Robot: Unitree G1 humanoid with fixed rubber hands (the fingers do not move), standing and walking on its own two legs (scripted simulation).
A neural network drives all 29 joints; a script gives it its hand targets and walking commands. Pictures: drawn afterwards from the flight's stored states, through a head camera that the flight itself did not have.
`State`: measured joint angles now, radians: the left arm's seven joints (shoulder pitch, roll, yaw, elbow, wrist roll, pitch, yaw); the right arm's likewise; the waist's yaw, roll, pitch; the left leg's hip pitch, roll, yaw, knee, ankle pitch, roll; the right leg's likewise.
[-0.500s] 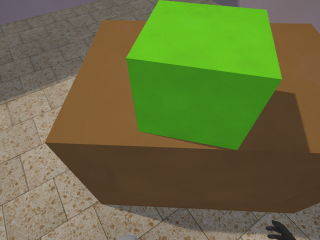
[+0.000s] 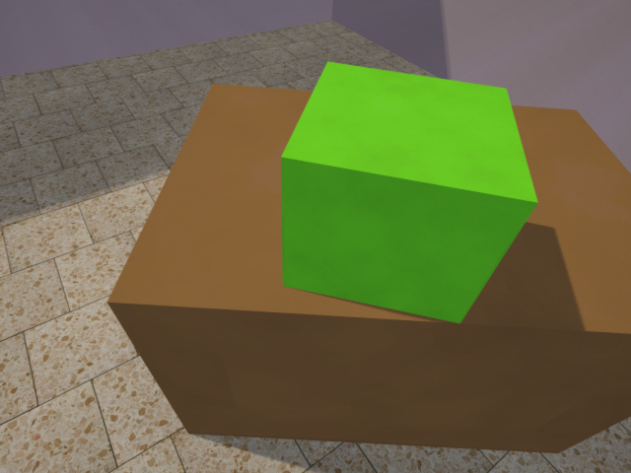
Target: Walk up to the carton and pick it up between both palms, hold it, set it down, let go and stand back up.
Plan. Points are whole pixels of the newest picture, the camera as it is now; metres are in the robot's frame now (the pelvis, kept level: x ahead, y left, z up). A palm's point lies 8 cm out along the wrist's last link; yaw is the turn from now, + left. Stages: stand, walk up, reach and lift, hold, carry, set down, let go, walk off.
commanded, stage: walk up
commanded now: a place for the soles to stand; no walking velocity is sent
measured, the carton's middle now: (392, 189) +0.56 -0.12 +0.06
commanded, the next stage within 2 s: none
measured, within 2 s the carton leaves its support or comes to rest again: neither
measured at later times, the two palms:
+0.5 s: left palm out of the picture +0.10 +0.30 -0.12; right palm out of the picture +0.09 -0.35 -0.10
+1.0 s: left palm out of the picture +0.15 +0.20 -0.12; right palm out of the picture +0.16 -0.40 -0.13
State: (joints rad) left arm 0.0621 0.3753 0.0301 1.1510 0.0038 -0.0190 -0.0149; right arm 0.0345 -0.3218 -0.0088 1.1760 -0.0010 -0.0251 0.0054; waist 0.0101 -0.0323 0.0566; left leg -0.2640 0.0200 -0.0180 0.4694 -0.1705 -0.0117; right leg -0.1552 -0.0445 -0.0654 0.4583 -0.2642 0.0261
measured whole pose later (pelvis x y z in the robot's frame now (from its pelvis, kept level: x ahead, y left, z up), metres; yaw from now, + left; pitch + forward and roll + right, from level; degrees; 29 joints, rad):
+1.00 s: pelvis +0.07 -0.11 -0.01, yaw +1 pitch -3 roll +0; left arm 0.13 0.36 0.02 1.02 -0.01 -0.03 0.00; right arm 0.11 -0.34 -0.02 1.07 -0.01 -0.01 0.01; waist 0.01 0.00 0.10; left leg -0.27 0.00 0.00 0.60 -0.28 0.00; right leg -0.21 0.01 -0.09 0.61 -0.34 -0.05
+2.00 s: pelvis +0.11 -0.07 +0.01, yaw +1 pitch -3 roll +0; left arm 0.10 0.35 0.03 1.15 0.01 -0.02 0.00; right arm 0.09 -0.33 -0.01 1.15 -0.01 -0.03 0.00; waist 0.00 -0.01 0.03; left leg -0.11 -0.05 0.02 0.35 -0.20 0.05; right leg -0.05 -0.03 -0.07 0.34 -0.25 0.01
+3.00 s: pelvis +0.08 -0.09 +0.00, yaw -2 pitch -6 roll -1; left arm 0.07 0.30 0.13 0.44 0.07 0.51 -0.03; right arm 0.08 -0.32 -0.06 0.80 0.03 -0.03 0.04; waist 0.00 -0.04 0.13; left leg -0.14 0.02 0.04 0.50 -0.25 0.00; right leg -0.09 0.03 -0.04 0.46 -0.27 -0.03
